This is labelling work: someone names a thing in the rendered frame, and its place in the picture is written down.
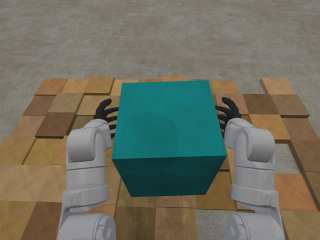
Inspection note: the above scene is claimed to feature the right robot forearm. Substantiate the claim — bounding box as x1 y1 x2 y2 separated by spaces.
224 118 286 240

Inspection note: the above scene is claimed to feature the robot right hand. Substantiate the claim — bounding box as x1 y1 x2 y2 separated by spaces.
215 97 242 138

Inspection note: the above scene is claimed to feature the robot left hand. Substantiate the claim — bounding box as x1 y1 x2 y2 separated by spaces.
93 98 119 138

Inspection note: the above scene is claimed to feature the carton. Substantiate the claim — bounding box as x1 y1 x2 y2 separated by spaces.
111 80 227 197

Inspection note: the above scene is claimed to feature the left robot forearm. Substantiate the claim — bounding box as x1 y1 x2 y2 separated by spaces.
56 119 112 240

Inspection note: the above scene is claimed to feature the robot left upper arm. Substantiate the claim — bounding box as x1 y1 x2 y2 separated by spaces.
57 213 116 240

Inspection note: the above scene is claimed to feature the robot right upper arm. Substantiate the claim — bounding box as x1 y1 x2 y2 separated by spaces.
224 212 285 240

